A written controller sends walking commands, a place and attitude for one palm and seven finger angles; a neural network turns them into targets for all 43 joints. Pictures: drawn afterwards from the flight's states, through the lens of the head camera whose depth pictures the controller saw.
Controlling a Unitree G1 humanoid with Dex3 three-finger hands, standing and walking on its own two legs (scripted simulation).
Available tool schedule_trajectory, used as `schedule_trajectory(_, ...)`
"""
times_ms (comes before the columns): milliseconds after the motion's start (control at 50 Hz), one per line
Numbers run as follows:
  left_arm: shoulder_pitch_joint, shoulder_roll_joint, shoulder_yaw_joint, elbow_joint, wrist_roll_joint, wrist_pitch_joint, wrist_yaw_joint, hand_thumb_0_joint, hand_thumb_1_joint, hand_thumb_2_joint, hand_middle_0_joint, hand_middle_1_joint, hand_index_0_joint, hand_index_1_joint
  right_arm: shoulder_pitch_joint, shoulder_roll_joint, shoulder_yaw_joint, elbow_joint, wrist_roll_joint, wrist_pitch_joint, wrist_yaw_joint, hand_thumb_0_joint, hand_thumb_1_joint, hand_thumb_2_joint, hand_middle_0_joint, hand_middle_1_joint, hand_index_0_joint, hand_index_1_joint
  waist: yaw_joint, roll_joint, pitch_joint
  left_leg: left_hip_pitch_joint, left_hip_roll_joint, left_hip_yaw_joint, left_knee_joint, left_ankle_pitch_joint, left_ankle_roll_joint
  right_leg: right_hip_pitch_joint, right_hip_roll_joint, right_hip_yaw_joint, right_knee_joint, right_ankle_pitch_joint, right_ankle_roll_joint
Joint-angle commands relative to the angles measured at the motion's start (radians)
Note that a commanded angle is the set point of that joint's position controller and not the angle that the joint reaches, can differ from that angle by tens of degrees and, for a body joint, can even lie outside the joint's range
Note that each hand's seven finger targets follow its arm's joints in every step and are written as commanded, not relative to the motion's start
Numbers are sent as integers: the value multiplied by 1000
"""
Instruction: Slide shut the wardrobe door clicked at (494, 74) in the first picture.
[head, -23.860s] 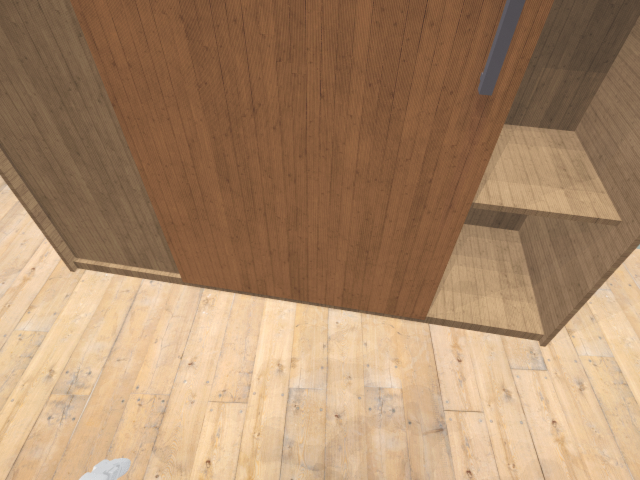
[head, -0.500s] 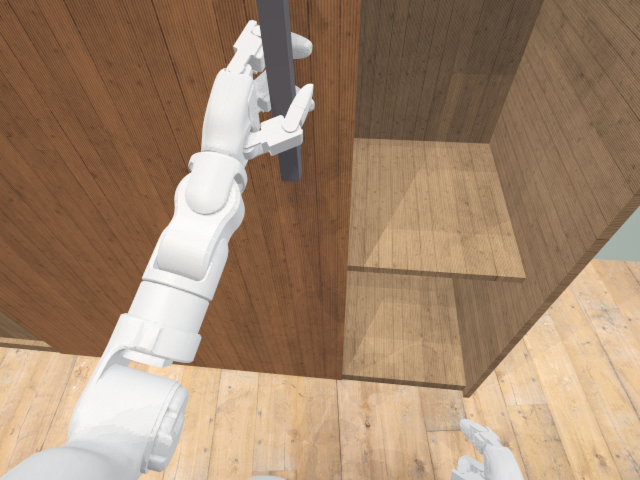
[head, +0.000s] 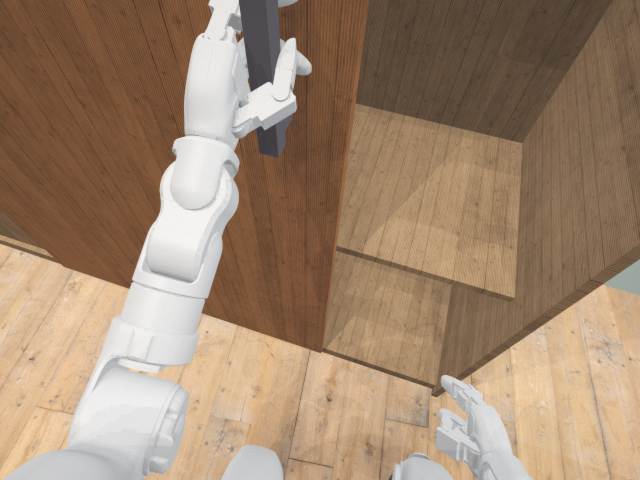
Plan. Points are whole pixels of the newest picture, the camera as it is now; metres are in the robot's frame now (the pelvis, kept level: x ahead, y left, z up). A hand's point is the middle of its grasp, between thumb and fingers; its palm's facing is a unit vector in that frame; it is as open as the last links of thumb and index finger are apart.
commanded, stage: step sideways, sliding the door along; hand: left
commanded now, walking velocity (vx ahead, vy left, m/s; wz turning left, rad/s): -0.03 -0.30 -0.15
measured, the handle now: (271, 34) +0.43 +0.16 +0.27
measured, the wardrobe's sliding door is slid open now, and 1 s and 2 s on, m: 0.35 0.00 0.00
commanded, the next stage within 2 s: stop walking and hold the door there in 1.34 s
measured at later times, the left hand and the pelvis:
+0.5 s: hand (459, 134) +0.38 -0.02 +0.24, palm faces +0.19 -0.98 -0.11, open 6.9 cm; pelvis +0.03 -0.17 -0.02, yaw +3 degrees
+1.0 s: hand out of the picture +0.35 -0.21 +0.24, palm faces +0.02 -1.00 -0.08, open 7.5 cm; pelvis +0.02 -0.30 -0.01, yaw -3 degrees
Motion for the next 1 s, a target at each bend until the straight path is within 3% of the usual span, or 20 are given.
schedule_trajectory(0, -519, -138, -222, -341, 13, -151, -77, 0, 900, 900, -450, -1400, -450, -1400, -111, -172, -70, -155, 16, -47, -8, 0, -900, -900, 200, 300, 200, 300, -183, 226, -491, 175, 52, 112, 105, 595, 172, 205, 108, -140, -197, 153, 11)
schedule_trajectory(60, -431, -30, -161, -360, 32, -137, -50, 0, 900, 900, -450, -1400, -450, -1400, -118, -121, -57, -146, 17, -41, -26, 0, -900, -900, 200, 300, 200, 300, -180, -198, -490, -164, -148, 152, 403, 149, 105, 468, -114, 124, -274, 989, -99)
schedule_trajectory(100, -399, 16, -124, -434, 33, -127, -39, 0, 900, 900, -450, -1400, -450, -1400, -128, -127, -72, -129, 13, -28, -40, 0, -900, -900, 200, 300, 200, 300, -159, -467, -498, -264, -149, 66, 504, -289, 118, 459, -224, 287, -228, 1079, -184)
schedule_trajectory(160, -428, -92, -211, -578, 1, -143, -28, 0, 900, 900, -450, -1400, -450, -1400, -136, -118, -43, -100, -2, -20, -49, 0, -900, -900, 200, 300, 200, 300, -233, -155, -541, 56, -117, 150, -122, 141, 131, 269, -114, 27, 3, 819, -82)
schedule_trajectory(200, -398, -132, -237, -622, -26, -168, -41, 0, 900, 900, -450, -1400, -450, -1400, -155, -186, -84, -150, -15, -12, -34, 0, -900, -900, 200, 300, 200, 300, -216, 245, -577, 466, 215, -170, -171, 853, 251, -173, 32, -61, 276, 16, 7)
schedule_trajectory(240, -352, -112, -197, -541, -18, -158, -61, 0, 900, 900, -450, -1400, -450, -1400, -136, -230, -113, -182, 14, -6, 14, 0, -900, -900, 200, 300, 200, 300, -190, 51, -594, 402, 356, -216, -136, 782, 372, -231, 36, 70, 486, -210, 6)
schedule_trajectory(260, -431, -111, -228, -658, -7, -169, -68, 0, 900, 900, -450, -1400, -450, -1400, -159, -210, -94, -175, -4, -10, 18, 0, -900, -900, 200, 300, 200, 300, -202, 98, -525, 323, 319, -166, -117, 737, 368, -228, -15, 86, 443, -181, 11)
schedule_trajectory(320, -368, -95, -209, -602, -2, -159, -57, 0, 900, 900, -450, -1400, -450, -1400, -154, -199, -89, -177, 8, -24, 32, 0, -900, -900, 200, 300, 200, 300, -180, 284, -467, 220, 218, 104, -93, 687, 254, -47, 5, 0, 174, -119, 4)
schedule_trajectory(380, -296, -103, -214, -579, 8, -141, -61, 0, 900, 900, -450, -1400, -450, -1400, -149, -185, -80, -209, 11, -33, 30, 0, -900, -900, 200, 300, 200, 300, -180, 225, -482, 127, 173, 128, -5, 528, 195, 139, 57, -72, -8, 14, 12)
schedule_trajectory(440, -216, -65, -195, -605, 22, -122, -48, 0, 900, 900, -450, -1400, -450, -1400, -136, -147, -62, -210, 30, -42, 10, 0, -900, -900, 200, 300, 200, 300, -174, -106, -483, -2, -24, 172, 261, 211, 132, 310, 11, -17, -309, 442, -1)
schedule_trajectory(460, -187, -22, -173, -597, 30, -117, -40, 0, 900, 900, -450, -1400, -450, -1400, -157, -118, -60, -218, 24, -50, -4, 0, -900, -900, 200, 300, 200, 300, -175, -376, -442, -200, -154, 179, 414, -169, 105, 332, -135, 237, -345, 749, -77)
schedule_trajectory(500, -148, -8, -163, -696, 26, -115, -29, 0, 900, 900, -450, -1400, -450, -1400, -134, -139, -76, -193, 6, -66, -13, 0, -900, -900, 200, 300, 200, 300, -152, -467, -465, -272, -166, 31, 656, -329, 107, 351, -220, 411, -302, 985, -158)
schedule_trajectory(620, -52, -140, -292, -800, 30, -186, -22, 0, 900, 900, -450, -1400, -450, -1400, -142, -120, -49, -171, -17, -30, -11, 0, -900, -900, 200, 300, 200, 300, -207, -158, -548, 29, -132, 171, -185, 202, 103, 354, -104, 129, -77, 869, -123)
schedule_trajectory(640, -42, -163, -319, -785, 25, -197, -30, 0, 900, 900, -450, -1400, -450, -1400, -133, -134, -62, -186, -18, -26, -11, 0, -900, -900, 200, 300, 200, 300, -212, -106, -568, 220, -61, 142, -250, 406, 124, 217, -55, 87, -3, 706, -90)
schedule_trajectory(680, -21, -209, -364, -764, 27, -205, -60, 0, 900, 900, -450, -1400, -450, -1400, -110, -196, -94, -232, -19, -37, 13, 0, -900, -900, 200, 300, 200, 300, -182, 110, -613, 507, 339, -200, -137, 1052, 331, -179, 39, 41, 286, -154, -16)
schedule_trajectory(700, -33, -196, -346, -713, 46, -196, -68, 0, 900, 900, -450, -1400, -450, -1400, -99, -209, -89, -242, -8, -44, 32, 0, -900, -900, 200, 300, 200, 300, -188, -12, -595, 454, 353, -167, -112, 961, 370, -213, 60, 88, 402, -213, -11)
schedule_trajectory(800, -74, -157, -289, -678, 57, -156, -57, 0, 900, 900, -450, -1400, -450, -1400, -129, -188, -71, -207, -19, -14, 48, 0, -900, -900, 200, 300, 200, 300, -189, 133, -451, 250, 244, 84, -155, 662, 269, -149, 9, 17, 288, -73, 14)
schedule_trajectory(900, -89, -108, -238, -629, 41, -147, -51, 0, 900, 900, -450, -1400, -450, -1400, -144, -181, -65, -219, -7, -4, 24, 0, -900, -900, 200, 300, 200, 300, -193, 186, -419, 96, 214, 154, -130, 444, 220, 55, 47, -89, 23, -44, 24)
schedule_trajectory(940, -70, -95, -214, -623, 34, -137, -42, 0, 900, 900, -450, -1400, -450, -1400, -151, -170, -59, -214, 4, -5, 13, 0, -900, -900, 200, 300, 200, 300, -183, 155, -429, 32, 162, 174, -36, 319, 191, 157, 84, -126, -75, 70, 34)
schedule_trajectory(980, -111, -103, -233, -658, 37, -134, -39, 0, 900, 900, -450, -1400, -450, -1400, -149, -131, -49, -216, 21, -22, 7, 0, -900, -900, 200, 300, 200, 300, -175, -59, -458, -11, 21, 193, 210, 125, 151, 243, 44, -77, -288, 256, 16)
